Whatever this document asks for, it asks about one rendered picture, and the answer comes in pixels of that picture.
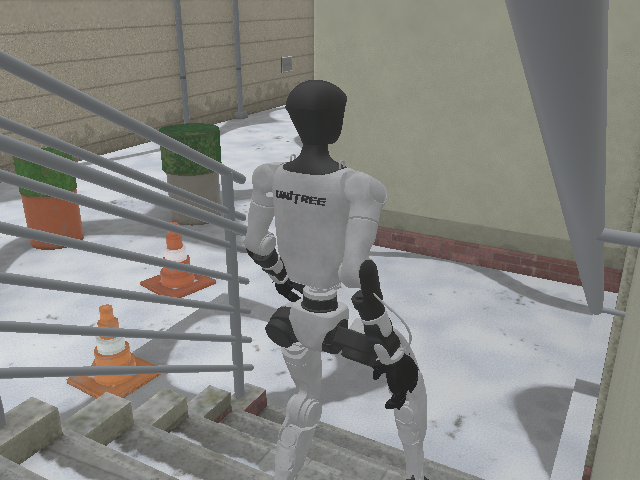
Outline stairs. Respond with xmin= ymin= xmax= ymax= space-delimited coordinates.
xmin=0 ymin=406 xmax=473 ymax=480

